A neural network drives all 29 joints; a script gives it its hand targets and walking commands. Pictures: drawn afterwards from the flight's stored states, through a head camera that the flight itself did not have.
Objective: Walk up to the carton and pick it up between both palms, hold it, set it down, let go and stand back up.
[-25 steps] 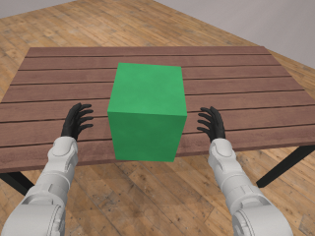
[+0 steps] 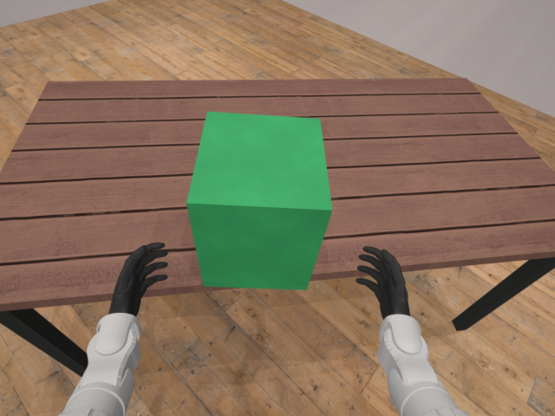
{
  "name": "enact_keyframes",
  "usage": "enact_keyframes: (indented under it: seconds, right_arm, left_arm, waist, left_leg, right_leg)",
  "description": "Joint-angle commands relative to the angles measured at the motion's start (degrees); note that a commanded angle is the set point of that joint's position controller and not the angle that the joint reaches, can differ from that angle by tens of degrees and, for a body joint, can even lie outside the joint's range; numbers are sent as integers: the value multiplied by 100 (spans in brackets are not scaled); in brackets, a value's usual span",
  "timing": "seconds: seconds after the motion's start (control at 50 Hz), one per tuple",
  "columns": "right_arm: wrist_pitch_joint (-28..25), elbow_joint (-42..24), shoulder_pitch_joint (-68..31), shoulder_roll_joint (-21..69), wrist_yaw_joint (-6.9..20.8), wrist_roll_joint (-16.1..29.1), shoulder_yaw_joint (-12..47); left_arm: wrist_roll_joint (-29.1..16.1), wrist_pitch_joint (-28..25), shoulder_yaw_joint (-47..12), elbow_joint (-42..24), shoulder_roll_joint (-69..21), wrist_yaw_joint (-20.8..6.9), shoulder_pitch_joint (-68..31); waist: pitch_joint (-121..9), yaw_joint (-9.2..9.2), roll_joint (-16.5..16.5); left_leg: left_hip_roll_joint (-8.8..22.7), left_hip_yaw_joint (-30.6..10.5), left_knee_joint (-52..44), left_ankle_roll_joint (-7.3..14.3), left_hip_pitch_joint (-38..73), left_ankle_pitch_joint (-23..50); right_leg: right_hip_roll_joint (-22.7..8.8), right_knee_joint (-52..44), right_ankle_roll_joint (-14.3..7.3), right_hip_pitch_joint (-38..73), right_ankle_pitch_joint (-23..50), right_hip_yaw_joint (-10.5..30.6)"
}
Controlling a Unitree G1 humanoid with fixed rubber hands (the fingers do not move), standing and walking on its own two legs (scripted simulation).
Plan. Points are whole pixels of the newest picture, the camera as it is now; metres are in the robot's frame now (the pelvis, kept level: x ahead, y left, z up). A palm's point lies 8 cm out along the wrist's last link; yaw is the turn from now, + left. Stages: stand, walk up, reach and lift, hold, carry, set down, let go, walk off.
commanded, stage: set down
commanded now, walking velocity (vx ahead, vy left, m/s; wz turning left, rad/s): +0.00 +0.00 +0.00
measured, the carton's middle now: (259, 205) +0.48 +0.04 -0.01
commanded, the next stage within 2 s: none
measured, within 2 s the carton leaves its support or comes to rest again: neither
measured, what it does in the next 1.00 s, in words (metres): stands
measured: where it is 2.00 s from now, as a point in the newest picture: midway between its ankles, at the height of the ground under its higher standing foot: outside the picture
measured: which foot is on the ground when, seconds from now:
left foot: down 0.00-1.00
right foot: down 0.00-1.00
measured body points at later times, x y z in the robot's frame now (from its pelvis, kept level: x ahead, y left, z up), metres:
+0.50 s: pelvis +0.02 +0.00 +0.00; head +0.05 +0.02 +0.45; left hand +0.24 +0.22 -0.07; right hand +0.25 -0.18 -0.06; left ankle +0.00 +0.10 -0.74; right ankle -0.01 -0.12 -0.74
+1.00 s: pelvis +0.02 +0.00 +0.00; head +0.04 +0.02 +0.45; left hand +0.19 +0.23 -0.08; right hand +0.19 -0.18 -0.08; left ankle +0.00 +0.10 -0.74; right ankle -0.01 -0.12 -0.74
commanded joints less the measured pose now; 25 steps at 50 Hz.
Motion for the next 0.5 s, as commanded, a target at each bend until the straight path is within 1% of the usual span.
enact_keyframes:
  seconds: [0.0, 0.06, 0.08, 0.14, 0.16, 0.2, 0.24, 0.26, 0.28, 0.32, 0.34, 0.36, 0.38, 0.42, 0.44, 0.46, 0.48]
  right_arm:
    - [-612, -940, -744, -376, -18, -46, 28]
    - [-751, -1018, -511, -304, -21, -79, 87]
    - [-793, -1030, -378, -312, -6, -70, 97]
    - [-865, -1030, -162, -331, 35, -81, 135]
    - [-884, -985, 45, -323, 54, -87, 154]
    - [-879, -987, 173, -290, 62, -94, 177]
    - [-858, -1097, 83, -287, 90, -113, 149]
    - [-812, -1042, 193, -272, 104, -125, 192]
    - [-778, -1051, 301, -285, 119, -130, 187]
    - [-777, -1127, 622, -291, 131, -152, 197]
    - [-793, -1164, 776, -265, 130, -155, 217]
    - [-803, -1284, 846, -271, 123, -123, 207]
    - [-774, -1268, 849, -269, 111, -140, 251]
    - [-710, -1363, 975, -249, 120, -137, 282]
    - [-671, -1334, 1243, -237, 127, -130, 305]
    - [-651, -1384, 1330, -265, 135, -136, 318]
    - [-608, -1326, 1503, -245, 137, -152, 345]
  left_arm:
    - [83, -417, 234, -991, 619, -85, -707]
    - [74, -504, 265, -1041, 646, -162, -482]
    - [58, -530, 235, -1150, 617, -166, -345]
    - [23, -535, 149, -1228, 561, -171, -130]
    - [40, -525, 140, -1253, 549, -171, 66]
    - [15, -470, 86, -1330, 588, -173, 144]
    - [-40, -432, 12, -1497, 585, -149, 86]
    - [-10, -371, -2, -1460, 562, -140, 192]
    - [-7, -309, -27, -1513, 552, -130, 304]
    - [57, -233, 6, -1574, 576, -131, 674]
    - [108, -196, 21, -1669, 544, -128, 841]
    - [129, -175, 16, -1824, 556, -126, 917]
    - [152, -112, 24, -1827, 590, -131, 922]
    - [175, 0, 35, -1972, 606, -122, 1031]
    - [212, 81, 10, -2002, 558, -119, 1309]
    - [219, 142, 27, -2103, 560, -118, 1382]
    - [259, 235, 36, -2082, 546, -119, 1547]
  waist:
    - [-1844, 56, 274]
    - [-1616, 41, 215]
    - [-1603, 46, 245]
    - [-1402, 24, 309]
    - [-1316, 40, 353]
    - [-1212, 3, 367]
    - [-1206, 4, 390]
    - [-1122, 33, 367]
    - [-1081, 12, 378]
    - [-1041, 49, 288]
    - [-1107, 72, 306]
    - [-1169, 73, 328]
    - [-1154, 78, 271]
    - [-1142, 132, 292]
    - [-1046, 133, 307]
    - [-1002, 160, 309]
    - [-868, 144, 270]
  left_leg:
    - [-189, -160, 111, -376, 1264, 2099]
    - [-191, -154, 119, -372, 1111, 1983]
    - [-184, -143, 123, -394, 1167, 1997]
    - [-179, -136, 117, -429, 1182, 1882]
    - [-162, -138, 116, -443, 1200, 1872]
    - [-162, -114, 117, -457, 1192, 1787]
    - [-158, -113, 114, -459, 1108, 1601]
    - [-154, -100, 98, -450, 1132, 1551]
    - [-150, -87, 87, -436, 1105, 1486]
    - [-164, -81, 79, -405, 1097, 1548]
    - [-172, -79, 77, -393, 1135, 1647]
    - [-188, -80, 93, -393, 1194, 1786]
    - [-197, -72, 108, -386, 1178, 1822]
    - [-196, -68, 80, -376, 1195, 1805]
    - [-187, -59, 48, -376, 1284, 1851]
    - [-186, -70, 36, -380, 1310, 1910]
    - [-188, -62, 8, -379, 1364, 1911]
  right_leg:
    - [152, 42, -91, 857, 1653, 232]
    - [178, 72, -75, 869, 1555, 229]
    - [181, 60, -79, 858, 1538, 240]
    - [204, 55, -88, 800, 1307, 216]
    - [201, 58, -104, 784, 1259, 219]
    - [182, 50, -102, 772, 1198, 238]
    - [206, 102, -94, 686, 993, 191]
    - [190, 111, -95, 695, 961, 197]
    - [183, 116, -86, 701, 906, 189]
    - [178, 120, -64, 817, 1026, 207]
    - [182, 130, -54, 877, 1134, 212]
    - [189, 147, -53, 893, 1250, 229]
    - [185, 160, -37, 938, 1338, 231]
    - [196, 178, -37, 1011, 1343, 238]
    - [186, 138, -48, 1041, 1354, 243]
    - [205, 105, -47, 1034, 1370, 236]
    - [184, 57, -45, 1074, 1375, 242]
